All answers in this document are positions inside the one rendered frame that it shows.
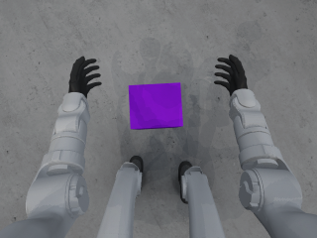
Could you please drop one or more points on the robot right upper arm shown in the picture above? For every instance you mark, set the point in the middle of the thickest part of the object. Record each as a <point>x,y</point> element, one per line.
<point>274,197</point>

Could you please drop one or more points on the robot left upper arm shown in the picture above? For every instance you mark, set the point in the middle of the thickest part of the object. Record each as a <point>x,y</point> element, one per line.
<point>53,204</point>

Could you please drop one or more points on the robot right hand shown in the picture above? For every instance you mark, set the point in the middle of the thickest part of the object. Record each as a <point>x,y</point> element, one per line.
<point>236,77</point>

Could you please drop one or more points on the robot thigh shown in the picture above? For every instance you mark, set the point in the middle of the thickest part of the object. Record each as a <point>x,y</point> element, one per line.
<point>118,218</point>
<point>204,220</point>

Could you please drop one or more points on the robot left forearm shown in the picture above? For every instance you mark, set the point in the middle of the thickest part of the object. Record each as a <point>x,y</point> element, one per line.
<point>66,151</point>

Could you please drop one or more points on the carton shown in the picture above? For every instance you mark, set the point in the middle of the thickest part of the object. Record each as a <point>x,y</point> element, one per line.
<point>155,106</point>

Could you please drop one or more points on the robot right forearm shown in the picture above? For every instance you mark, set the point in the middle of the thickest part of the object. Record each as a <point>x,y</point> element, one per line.
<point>253,137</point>

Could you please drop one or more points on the robot left hand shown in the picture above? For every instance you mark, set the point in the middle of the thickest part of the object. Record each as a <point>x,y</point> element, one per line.
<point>78,79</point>

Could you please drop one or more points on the robot right thigh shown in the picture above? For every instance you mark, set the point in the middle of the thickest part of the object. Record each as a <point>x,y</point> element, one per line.
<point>204,220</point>

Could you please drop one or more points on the robot left thigh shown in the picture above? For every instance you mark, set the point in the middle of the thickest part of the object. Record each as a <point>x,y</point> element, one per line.
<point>118,218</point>

